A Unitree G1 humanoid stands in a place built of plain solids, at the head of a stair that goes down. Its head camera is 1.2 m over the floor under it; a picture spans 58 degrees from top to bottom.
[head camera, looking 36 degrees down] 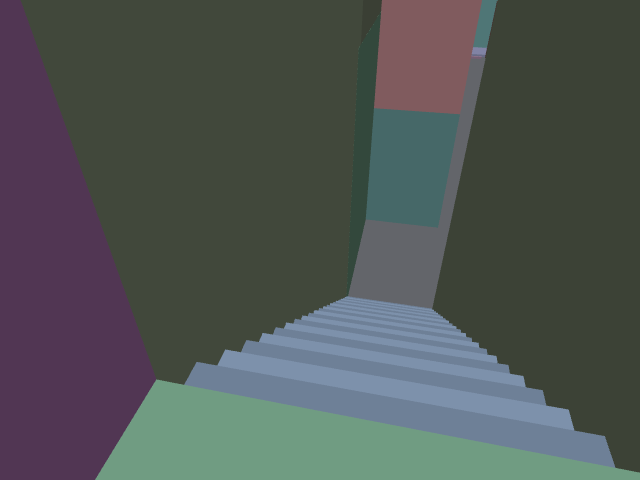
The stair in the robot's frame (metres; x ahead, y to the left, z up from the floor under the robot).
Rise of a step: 0.19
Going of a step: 0.23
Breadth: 1.48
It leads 12 degrees to the right of straight ahead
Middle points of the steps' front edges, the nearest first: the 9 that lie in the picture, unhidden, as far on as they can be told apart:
0.72 -0.19 0.00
0.95 -0.24 -0.19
1.17 -0.29 -0.39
1.40 -0.33 -0.58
1.62 -0.38 -0.78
1.85 -0.43 -0.97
2.07 -0.48 -1.17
2.30 -0.53 -1.36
2.52 -0.57 -1.56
